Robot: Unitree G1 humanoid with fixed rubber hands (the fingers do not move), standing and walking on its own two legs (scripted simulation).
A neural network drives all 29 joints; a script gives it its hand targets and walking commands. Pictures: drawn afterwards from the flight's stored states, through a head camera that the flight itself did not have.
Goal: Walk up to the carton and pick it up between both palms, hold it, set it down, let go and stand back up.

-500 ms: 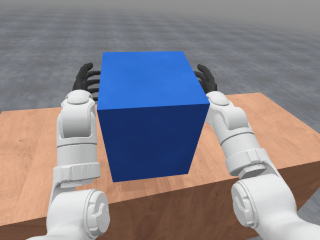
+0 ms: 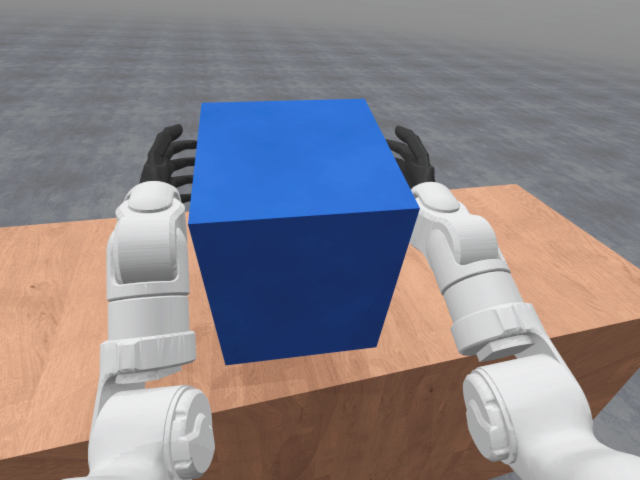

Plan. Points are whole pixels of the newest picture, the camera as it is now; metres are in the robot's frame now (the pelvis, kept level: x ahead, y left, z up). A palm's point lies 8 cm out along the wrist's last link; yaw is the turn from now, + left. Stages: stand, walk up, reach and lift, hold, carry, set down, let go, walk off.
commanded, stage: hold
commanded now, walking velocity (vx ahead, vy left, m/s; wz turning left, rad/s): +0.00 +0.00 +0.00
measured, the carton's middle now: (294, 232) +0.38 +0.01 +0.19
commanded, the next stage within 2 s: none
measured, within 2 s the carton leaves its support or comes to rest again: neither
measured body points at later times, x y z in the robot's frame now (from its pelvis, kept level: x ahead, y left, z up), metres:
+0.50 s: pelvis +0.00 +0.00 +0.00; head -0.08 +0.03 +0.44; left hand +0.38 +0.16 +0.27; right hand +0.38 -0.14 +0.27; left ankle +0.07 +0.08 -0.75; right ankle -0.03 -0.11 -0.75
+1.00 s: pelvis +0.00 +0.00 +0.00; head -0.06 +0.03 +0.44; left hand +0.38 +0.16 +0.26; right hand +0.38 -0.14 +0.26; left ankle +0.07 +0.08 -0.75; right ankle -0.03 -0.11 -0.75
